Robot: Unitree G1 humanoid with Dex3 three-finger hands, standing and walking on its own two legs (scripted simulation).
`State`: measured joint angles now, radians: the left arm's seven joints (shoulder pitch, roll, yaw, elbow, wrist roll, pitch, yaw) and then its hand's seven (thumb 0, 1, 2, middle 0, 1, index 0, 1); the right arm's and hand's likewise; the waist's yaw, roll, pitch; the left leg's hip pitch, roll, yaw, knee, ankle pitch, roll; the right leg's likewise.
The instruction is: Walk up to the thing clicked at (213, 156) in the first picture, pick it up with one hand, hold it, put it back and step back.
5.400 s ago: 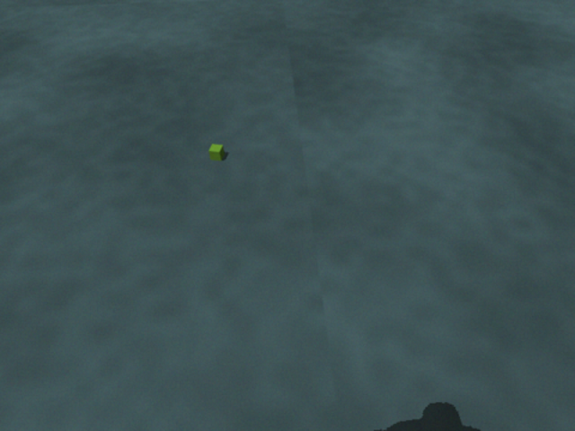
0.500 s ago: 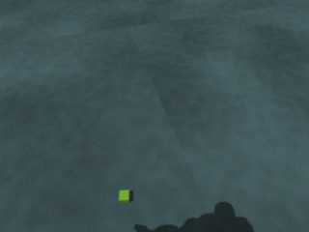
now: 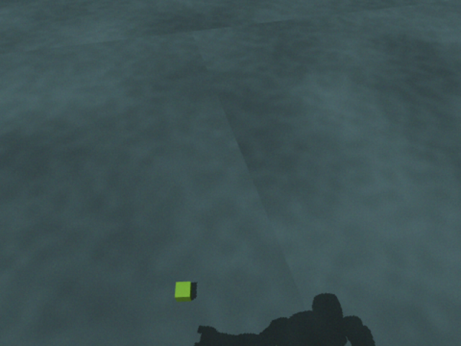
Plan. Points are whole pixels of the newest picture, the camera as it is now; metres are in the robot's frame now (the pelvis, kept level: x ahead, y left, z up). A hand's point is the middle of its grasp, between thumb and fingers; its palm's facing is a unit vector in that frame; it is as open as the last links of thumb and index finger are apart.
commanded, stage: walk up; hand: left
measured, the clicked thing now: (183, 291) +0.44 +0.21 -0.75
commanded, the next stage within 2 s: none
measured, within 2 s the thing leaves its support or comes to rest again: neither
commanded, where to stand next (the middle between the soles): +0.01 -0.01 m, yaw +1 degrees
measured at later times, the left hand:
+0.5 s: hand out of the picture +0.07 +0.26 -0.16, palm faces +0.02 -0.95 -0.32, open 7.4 cm
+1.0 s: hand out of the picture -0.06 +0.20 -0.13, palm faces +0.09 -0.89 -0.44, open 7.4 cm
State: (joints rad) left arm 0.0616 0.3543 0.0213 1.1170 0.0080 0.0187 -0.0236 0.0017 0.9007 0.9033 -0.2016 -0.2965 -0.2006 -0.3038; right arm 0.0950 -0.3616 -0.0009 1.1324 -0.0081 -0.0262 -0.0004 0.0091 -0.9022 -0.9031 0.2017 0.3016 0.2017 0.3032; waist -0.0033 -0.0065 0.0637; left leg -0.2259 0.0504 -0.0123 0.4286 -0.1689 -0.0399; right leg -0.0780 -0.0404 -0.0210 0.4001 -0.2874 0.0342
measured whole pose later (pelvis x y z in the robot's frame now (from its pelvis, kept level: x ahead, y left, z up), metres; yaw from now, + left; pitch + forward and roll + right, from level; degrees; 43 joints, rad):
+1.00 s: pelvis -0.09 -0.07 +0.00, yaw +4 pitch -2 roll +1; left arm 0.27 0.31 0.08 0.95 0.04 -0.04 0.00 0.00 0.89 0.90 -0.21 -0.30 -0.21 -0.30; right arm 0.22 -0.42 -0.07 0.98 -0.05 0.08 0.04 0.01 -0.90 -0.90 0.20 0.30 0.20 0.30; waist 0.02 0.10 0.10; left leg -0.40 -0.06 -0.16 1.00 -0.38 0.00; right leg -0.18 -0.01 -0.04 0.51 -0.29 -0.03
